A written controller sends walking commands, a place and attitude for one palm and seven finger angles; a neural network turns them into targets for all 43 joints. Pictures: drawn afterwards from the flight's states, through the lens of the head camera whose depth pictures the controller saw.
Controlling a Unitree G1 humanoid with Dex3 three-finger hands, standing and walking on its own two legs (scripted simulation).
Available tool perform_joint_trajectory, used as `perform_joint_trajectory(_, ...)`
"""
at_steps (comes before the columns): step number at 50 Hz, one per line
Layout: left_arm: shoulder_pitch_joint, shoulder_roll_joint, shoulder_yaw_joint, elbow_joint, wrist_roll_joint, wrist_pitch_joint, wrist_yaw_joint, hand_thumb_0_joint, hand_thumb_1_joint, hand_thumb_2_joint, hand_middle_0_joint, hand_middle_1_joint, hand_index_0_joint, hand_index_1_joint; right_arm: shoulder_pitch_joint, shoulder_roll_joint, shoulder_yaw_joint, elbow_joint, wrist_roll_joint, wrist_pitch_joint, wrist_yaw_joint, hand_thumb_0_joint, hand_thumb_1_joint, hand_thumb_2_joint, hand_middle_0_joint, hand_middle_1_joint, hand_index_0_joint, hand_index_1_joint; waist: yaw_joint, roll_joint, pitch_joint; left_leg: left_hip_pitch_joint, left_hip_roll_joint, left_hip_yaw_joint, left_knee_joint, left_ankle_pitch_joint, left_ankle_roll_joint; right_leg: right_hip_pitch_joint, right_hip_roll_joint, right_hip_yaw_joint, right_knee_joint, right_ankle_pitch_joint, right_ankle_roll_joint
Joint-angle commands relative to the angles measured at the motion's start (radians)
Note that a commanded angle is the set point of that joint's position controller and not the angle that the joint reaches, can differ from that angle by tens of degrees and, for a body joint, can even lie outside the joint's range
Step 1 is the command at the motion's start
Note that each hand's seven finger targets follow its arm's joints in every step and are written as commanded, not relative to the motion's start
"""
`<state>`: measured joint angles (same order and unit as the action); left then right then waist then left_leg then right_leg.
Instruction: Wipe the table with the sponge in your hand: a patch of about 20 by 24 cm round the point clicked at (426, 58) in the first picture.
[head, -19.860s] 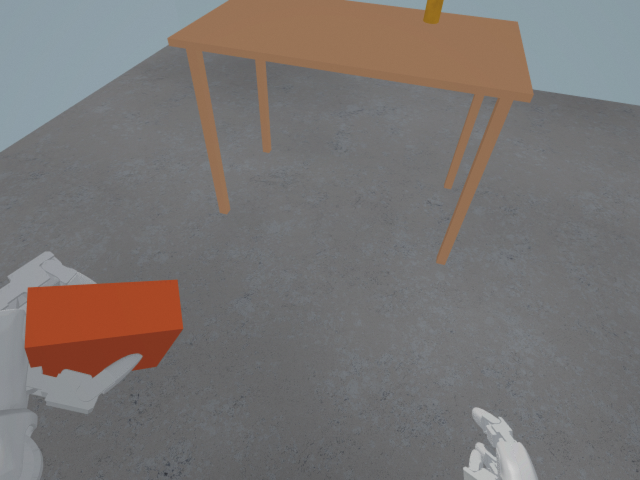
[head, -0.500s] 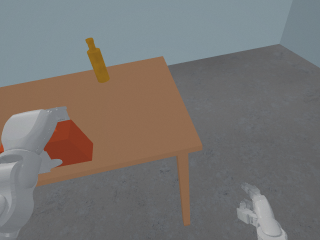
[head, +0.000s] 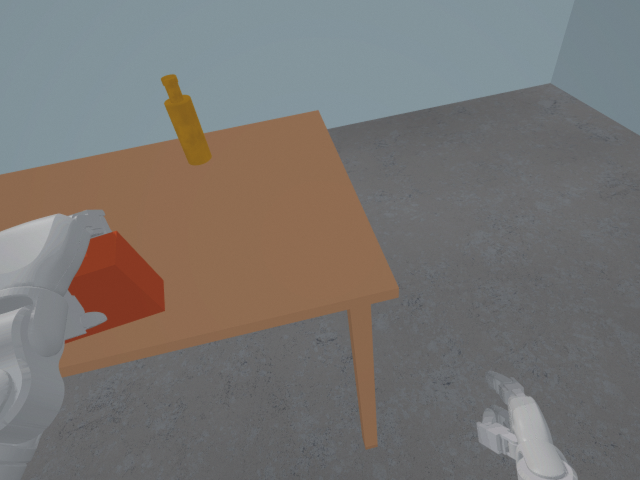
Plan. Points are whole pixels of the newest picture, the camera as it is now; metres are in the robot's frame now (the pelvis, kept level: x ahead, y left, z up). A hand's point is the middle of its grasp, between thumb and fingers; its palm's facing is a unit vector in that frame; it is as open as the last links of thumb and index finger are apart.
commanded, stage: move the sponge above the wiping area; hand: left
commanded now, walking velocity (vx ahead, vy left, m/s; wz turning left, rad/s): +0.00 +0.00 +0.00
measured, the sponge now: (92, 299) +0.25 +0.32 +0.14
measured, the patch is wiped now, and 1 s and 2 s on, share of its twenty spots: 0.05 0.05 0.05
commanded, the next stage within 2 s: none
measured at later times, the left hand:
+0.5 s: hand (93, 271) +0.28 +0.33 +0.16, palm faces +0.09 -0.04 -1.00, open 9.3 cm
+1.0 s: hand (102, 272) +0.29 +0.34 +0.14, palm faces -0.01 -0.04 -1.00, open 9.3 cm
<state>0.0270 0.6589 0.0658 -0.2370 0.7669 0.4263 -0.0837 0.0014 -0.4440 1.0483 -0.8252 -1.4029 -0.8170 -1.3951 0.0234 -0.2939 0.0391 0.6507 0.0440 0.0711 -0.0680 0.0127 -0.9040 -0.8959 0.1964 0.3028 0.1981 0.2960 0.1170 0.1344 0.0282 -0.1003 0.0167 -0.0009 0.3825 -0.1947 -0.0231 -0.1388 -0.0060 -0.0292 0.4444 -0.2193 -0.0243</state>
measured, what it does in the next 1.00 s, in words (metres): stands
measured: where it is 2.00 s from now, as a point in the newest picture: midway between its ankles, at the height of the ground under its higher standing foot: outside the picture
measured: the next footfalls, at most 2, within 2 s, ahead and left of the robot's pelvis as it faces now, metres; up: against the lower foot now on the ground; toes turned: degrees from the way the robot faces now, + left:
none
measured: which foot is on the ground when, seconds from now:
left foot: down 0.00-1.00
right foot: down 0.00-1.00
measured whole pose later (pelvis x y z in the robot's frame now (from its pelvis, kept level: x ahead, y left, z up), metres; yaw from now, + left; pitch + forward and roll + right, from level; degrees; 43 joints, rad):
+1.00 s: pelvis +0.02 +0.02 +0.00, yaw +1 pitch -2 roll +1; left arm -0.09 0.62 0.00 -0.03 0.84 0.40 -0.14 0.00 -0.44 1.05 -0.82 -1.41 -0.81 -1.40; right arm 0.04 -0.31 0.05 0.66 0.04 0.10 -0.08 0.01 -0.90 -0.90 0.20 0.30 0.20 0.30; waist 0.10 0.12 0.03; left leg -0.12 -0.01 0.00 0.37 -0.21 0.00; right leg -0.14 -0.03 -0.03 0.41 -0.23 0.00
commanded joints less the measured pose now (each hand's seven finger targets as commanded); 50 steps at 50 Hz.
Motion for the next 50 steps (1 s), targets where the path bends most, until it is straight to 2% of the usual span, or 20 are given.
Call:
perform_joint_trajectory(1,-0.240,0.215,0.091,-0.174,0.028,-0.011,-0.014,0.000,0.100,1.300,-1.200,-1.600,-1.200,-1.600,-0.227,-0.095,-0.030,-0.191,0.001,-0.066,-0.012,0.000,-0.900,-0.900,0.200,0.300,0.200,0.300,-0.010,-0.093,-0.171,-0.039,-0.066,0.023,-0.050,0.121,0.066,0.085,0.009,0.038,-0.085,0.085,0.002)
perform_joint_trajectory(3,-0.291,0.173,0.036,-0.183,0.048,-0.018,-0.035,0.000,0.100,1.300,-1.200,-1.600,-1.200,-1.600,-0.232,-0.080,-0.011,-0.205,0.004,-0.079,-0.013,0.000,-0.900,-0.900,0.200,0.300,0.200,0.300,-0.020,-0.101,-0.181,-0.037,-0.067,0.032,-0.046,0.115,0.068,0.076,0.010,0.031,-0.083,0.057,0.002)
perform_joint_trajectory(7,-0.344,0.325,0.173,-0.181,0.098,-0.053,-0.017,0.000,0.100,1.300,-1.200,-1.600,-1.200,-1.600,-0.238,-0.095,-0.019,-0.197,-0.010,-0.072,-0.020,0.000,-0.900,-0.900,0.200,0.300,0.200,0.300,0.007,-0.080,-0.209,-0.025,-0.062,0.003,-0.052,0.116,0.065,0.083,0.030,0.046,-0.085,0.032,-0.016)
perform_joint_trajectory(8,-0.399,0.275,0.124,-0.181,0.109,-0.073,-0.009,0.000,0.100,1.300,-1.200,-1.600,-1.200,-1.600,-0.217,-0.074,-0.007,-0.196,-0.011,-0.077,-0.017,0.000,-0.900,-0.900,0.200,0.300,0.200,0.300,-0.003,-0.093,-0.246,-0.015,-0.067,0.023,-0.046,0.145,0.064,0.103,0.019,0.022,-0.070,0.049,-0.013)
perform_joint_trajectory(12,-0.353,0.335,0.220,-0.150,0.094,-0.099,0.044,0.000,0.100,1.300,-1.200,-1.600,-1.200,-1.600,-0.220,-0.077,-0.018,-0.177,-0.016,-0.067,-0.012,0.000,-0.900,-0.900,0.200,0.300,0.200,0.300,0.026,-0.016,-0.243,-0.009,-0.065,0.000,-0.055,0.165,0.056,0.114,0.037,0.055,-0.081,0.074,-0.034)
perform_joint_trajectory(13,-0.404,0.251,0.142,-0.141,0.095,-0.100,0.050,0.000,0.100,1.300,-1.200,-1.600,-1.200,-1.600,-0.201,-0.060,-0.008,-0.176,-0.016,-0.069,-0.007,0.000,-0.900,-0.900,0.200,0.300,0.200,0.300,0.009,-0.034,-0.248,-0.013,-0.062,0.020,-0.056,0.191,0.052,0.125,0.025,0.020,-0.069,0.097,-0.028)
perform_joint_trajectory(17,-0.348,0.249,0.148,-0.077,0.088,-0.035,0.056,0.000,0.100,1.300,-1.200,-1.600,-1.200,-1.600,-0.233,-0.082,-0.018,-0.173,-0.006,-0.049,0.004,0.000,-0.900,-0.900,0.200,0.300,0.200,0.300,0.019,0.014,-0.198,-0.037,-0.062,0.007,-0.072,0.178,0.045,0.109,0.038,0.045,-0.084,0.086,-0.040)
perform_joint_trajectory(19,-0.371,0.181,0.066,-0.051,0.080,-0.004,0.037,0.000,0.100,1.300,-1.200,-1.600,-1.200,-1.600,-0.209,-0.086,-0.022,-0.164,-0.005,-0.041,0.003,0.000,-0.900,-0.900,0.200,0.300,0.200,0.300,-0.003,-0.017,-0.194,-0.034,-0.057,0.018,-0.076,0.182,0.046,0.111,0.026,0.017,-0.083,0.099,-0.029)
perform_joint_trajectory(23,-0.408,0.165,0.015,-0.066,0.100,0.026,-0.020,0.000,0.100,1.300,-1.200,-1.600,-1.200,-1.600,-0.221,-0.092,-0.010,-0.186,0.001,-0.043,0.000,0.000,-0.900,-0.900,0.200,0.300,0.200,0.300,-0.014,-0.084,-0.225,-0.032,-0.062,0.021,-0.064,0.182,0.056,0.107,0.026,0.007,-0.069,0.100,-0.023)
perform_joint_trajectory(27,-0.446,0.250,0.078,-0.064,0.129,-0.005,-0.044,0.000,0.100,1.300,-1.200,-1.600,-1.200,-1.600,-0.225,-0.099,-0.012,-0.185,-0.005,-0.039,-0.015,0.000,-0.900,-0.900,0.200,0.300,0.200,0.300,-0.015,-0.111,-0.241,-0.007,-0.058,0.008,-0.057,0.164,0.063,0.089,0.041,0.020,-0.081,0.085,-0.024)
perform_joint_trajectory(28,-0.475,0.222,0.049,-0.083,0.135,-0.031,-0.045,0.000,0.100,1.300,-1.200,-1.600,-1.200,-1.600,-0.204,-0.087,-0.003,-0.189,-0.008,-0.047,-0.015,0.000,-0.900,-0.900,0.200,0.300,0.200,0.300,-0.015,-0.120,-0.279,-0.001,-0.065,0.020,-0.045,0.203,0.066,0.111,0.028,0.003,-0.061,0.109,-0.021)
perform_joint_trajectory(31,-0.462,0.250,0.098,-0.100,0.126,-0.093,-0.014,0.000,0.100,1.300,-1.200,-1.600,-1.200,-1.600,-0.178,-0.086,-0.017,-0.174,-0.018,-0.043,-0.019,0.000,-0.900,-0.900,0.200,0.300,0.200,0.300,-0.008,-0.082,-0.277,0.023,-0.060,0.007,-0.049,0.236,0.064,0.117,0.031,0.002,-0.067,0.139,-0.025)
perform_joint_trajectory(32,-0.430,0.313,0.169,-0.100,0.132,-0.093,-0.001,0.000,0.100,1.300,-1.200,-1.600,-1.200,-1.600,-0.198,-0.086,-0.013,-0.178,-0.018,-0.044,-0.018,0.000,-0.900,-0.900,0.200,0.300,0.200,0.300,0.010,-0.053,-0.281,0.020,-0.059,-0.001,-0.047,0.234,0.060,0.120,0.045,0.025,-0.071,0.130,-0.035)
perform_joint_trajectory(33,-0.472,0.240,0.102,-0.077,0.133,-0.103,0.007,0.000,0.100,1.300,-1.200,-1.600,-1.200,-1.600,-0.183,-0.070,-0.001,-0.173,-0.018,-0.050,-0.016,0.000,-0.900,-0.900,0.200,0.300,0.200,0.300,-0.005,-0.061,-0.268,0.009,-0.062,0.017,-0.043,0.247,0.058,0.117,0.032,0.002,-0.064,0.138,-0.031)
perform_joint_trajectory(37,-0.422,0.308,0.183,0.001,0.134,-0.078,0.048,0.000,0.100,1.300,-1.200,-1.600,-1.200,-1.600,-0.183,-0.094,-0.020,-0.153,-0.018,-0.032,-0.009,0.000,-0.900,-0.900,0.200,0.300,0.200,0.300,0.015,0.005,-0.242,-0.010,-0.062,0.011,-0.053,0.249,0.046,0.125,0.043,0.035,-0.079,0.146,-0.045)
perform_joint_trajectory(38,-0.447,0.248,0.125,0.001,0.132,-0.070,0.048,0.000,0.100,1.300,-1.200,-1.600,-1.200,-1.600,-0.172,-0.084,-0.014,-0.156,-0.017,-0.034,-0.005,0.000,-0.900,-0.900,0.200,0.300,0.200,0.300,0.005,-0.008,-0.252,-0.014,-0.061,0.024,-0.049,0.283,0.045,0.140,0.029,0.010,-0.067,0.177,-0.040)
perform_joint_trajectory(40,-0.415,0.254,0.130,-0.016,0.117,-0.056,0.048,0.000,0.100,1.300,-1.200,-1.600,-1.200,-1.600,-0.174,-0.096,-0.025,-0.156,-0.016,-0.026,0.002,0.000,-0.900,-0.900,0.200,0.300,0.200,0.300,0.007,0.022,-0.264,-0.008,-0.061,0.015,-0.053,0.305,0.042,0.160,0.028,0.011,-0.067,0.210,-0.039)
perform_joint_trajectory(43,-0.418,0.200,0.071,0.023,0.112,-0.025,0.012,0.000,0.100,1.300,-1.200,-1.600,-1.200,-1.600,-0.180,-0.096,-0.015,-0.161,-0.007,-0.026,-0.004,0.000,-0.900,-0.900,0.200,0.300,0.200,0.300,-0.018,-0.055,-0.241,-0.017,-0.061,0.027,-0.044,0.282,0.051,0.134,0.027,-0.001,-0.067,0.205,-0.030)
perform_joint_trajectory(47,-0.413,0.225,0.077,0.001,0.112,-0.033,-0.031,0.000,0.100,1.300,-1.200,-1.600,-1.200,-1.600,-0.196,-0.108,-0.023,-0.175,-0.002,-0.026,-0.017,0.000,-0.900,-0.900,0.200,0.300,0.200,0.300,-0.026,-0.087,-0.254,0.004,-0.063,0.020,-0.032,0.266,0.063,0.112,0.039,0.012,-0.073,0.212,-0.025)
perform_joint_trajectory(50,-0.397,0.239,0.092,-0.049,0.108,-0.095,-0.030,0.000,0.100,1.300,-1.200,-1.600,-1.200,-1.600,-0.151,-0.111,-0.033,-0.166,-0.013,-0.034,-0.022,0.000,-0.900,-0.900,0.200,0.300,0.200,0.300,-0.024,-0.094,-0.289,0.028,-0.064,0.015,-0.023,0.317,0.069,0.137,0.026,-0.003,-0.059,0.254,-0.019)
